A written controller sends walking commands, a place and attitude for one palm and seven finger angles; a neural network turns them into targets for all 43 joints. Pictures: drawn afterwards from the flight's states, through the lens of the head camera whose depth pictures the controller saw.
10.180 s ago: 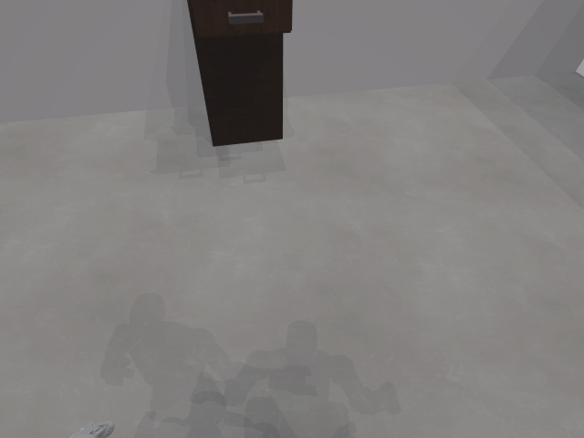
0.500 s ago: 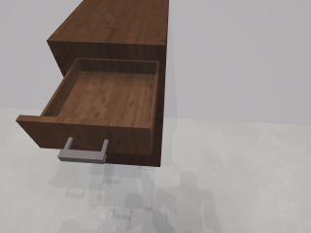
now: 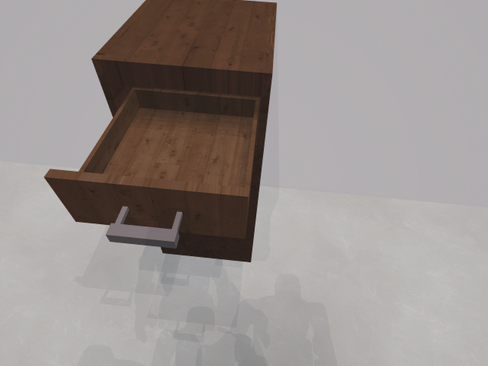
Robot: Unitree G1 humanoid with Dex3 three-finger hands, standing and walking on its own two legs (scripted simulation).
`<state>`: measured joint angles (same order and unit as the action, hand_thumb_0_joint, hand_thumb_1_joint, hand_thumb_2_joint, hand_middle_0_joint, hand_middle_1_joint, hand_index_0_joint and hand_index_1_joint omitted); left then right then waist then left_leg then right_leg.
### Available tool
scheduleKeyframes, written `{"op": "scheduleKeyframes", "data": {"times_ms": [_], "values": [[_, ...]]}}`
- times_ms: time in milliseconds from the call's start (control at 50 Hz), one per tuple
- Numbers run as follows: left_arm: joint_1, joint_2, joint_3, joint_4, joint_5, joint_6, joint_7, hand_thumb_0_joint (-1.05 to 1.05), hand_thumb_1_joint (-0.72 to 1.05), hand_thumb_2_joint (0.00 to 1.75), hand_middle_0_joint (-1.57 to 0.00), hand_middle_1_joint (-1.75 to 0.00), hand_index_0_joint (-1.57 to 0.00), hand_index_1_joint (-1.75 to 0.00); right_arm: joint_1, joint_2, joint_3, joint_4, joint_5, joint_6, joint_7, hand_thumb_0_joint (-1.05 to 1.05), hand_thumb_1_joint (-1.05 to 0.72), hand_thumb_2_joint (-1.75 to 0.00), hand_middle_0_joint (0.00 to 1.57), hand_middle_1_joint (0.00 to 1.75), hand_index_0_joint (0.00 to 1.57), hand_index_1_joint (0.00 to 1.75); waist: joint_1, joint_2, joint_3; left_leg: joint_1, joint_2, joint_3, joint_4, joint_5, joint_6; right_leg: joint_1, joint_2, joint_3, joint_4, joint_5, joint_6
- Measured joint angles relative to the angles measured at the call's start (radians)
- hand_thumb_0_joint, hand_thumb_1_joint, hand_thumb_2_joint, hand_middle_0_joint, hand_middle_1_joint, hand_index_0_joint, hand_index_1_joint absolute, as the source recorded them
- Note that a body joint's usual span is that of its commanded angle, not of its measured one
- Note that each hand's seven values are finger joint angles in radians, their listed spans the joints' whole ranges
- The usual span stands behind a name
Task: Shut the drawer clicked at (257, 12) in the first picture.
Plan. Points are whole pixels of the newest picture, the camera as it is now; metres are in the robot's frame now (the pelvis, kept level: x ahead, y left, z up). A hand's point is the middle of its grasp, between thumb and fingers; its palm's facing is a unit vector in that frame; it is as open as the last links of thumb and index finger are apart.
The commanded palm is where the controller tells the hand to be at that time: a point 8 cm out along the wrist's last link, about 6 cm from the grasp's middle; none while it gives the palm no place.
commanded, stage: come to a stop and stand still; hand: left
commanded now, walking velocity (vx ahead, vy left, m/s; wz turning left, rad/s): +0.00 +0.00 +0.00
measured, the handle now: (147, 225) +0.34 +0.20 +0.01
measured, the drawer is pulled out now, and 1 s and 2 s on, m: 0.30 0.30 0.30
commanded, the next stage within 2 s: look again from close up in 0.02 s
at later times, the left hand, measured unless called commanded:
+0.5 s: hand out of the picture -0.01 +0.17 -0.18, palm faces +0.03 -0.99 -0.16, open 7.4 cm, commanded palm none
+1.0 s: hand out of the picture -0.01 +0.19 -0.18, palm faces +0.04 -0.98 -0.18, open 7.4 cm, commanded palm none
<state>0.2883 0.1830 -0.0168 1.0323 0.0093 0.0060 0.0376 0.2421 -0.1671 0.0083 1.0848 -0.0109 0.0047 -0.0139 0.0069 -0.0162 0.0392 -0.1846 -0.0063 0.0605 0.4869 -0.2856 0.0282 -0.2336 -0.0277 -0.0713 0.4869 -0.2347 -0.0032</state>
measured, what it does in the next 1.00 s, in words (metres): stands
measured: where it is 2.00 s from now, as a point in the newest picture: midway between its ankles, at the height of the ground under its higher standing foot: outside the picture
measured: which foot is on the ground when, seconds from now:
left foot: down 0.00-1.00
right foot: down 0.00-1.00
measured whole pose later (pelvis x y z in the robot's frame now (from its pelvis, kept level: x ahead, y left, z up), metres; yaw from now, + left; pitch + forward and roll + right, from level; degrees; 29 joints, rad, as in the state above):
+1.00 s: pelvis +0.00 +0.03 +0.00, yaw +1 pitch -3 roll -1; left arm 0.31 0.15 -0.02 1.09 0.01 0.00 0.05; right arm 0.31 -0.15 0.01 1.07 -0.01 -0.02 -0.03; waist 0.00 0.00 0.01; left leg -0.18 -0.04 0.05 0.53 -0.31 0.07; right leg -0.21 -0.06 -0.08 0.51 -0.25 0.03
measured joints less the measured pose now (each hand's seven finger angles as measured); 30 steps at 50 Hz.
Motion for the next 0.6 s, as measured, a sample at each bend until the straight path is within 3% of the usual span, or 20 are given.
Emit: {"op": "scheduleKeyframes", "data": {"times_ms": [600], "values": [[0.034,-0.056,0.004,0.07,0.002,-0.011,0.007,0.01,0.91,0.9,-0.2,-0.3,-0.2,-0.3,0.035,0.048,-0.003,0.077,0.008,-0.02,-0.01,0.01,-0.91,-0.9,0.2,0.3,0.2,0.3,-0.001,-0.008,-0.003,0.039,-0.03,0.02,-0.056,0.02,0.029,0.027,-0.026,0.022,-0.037,0.018,0.029]]}}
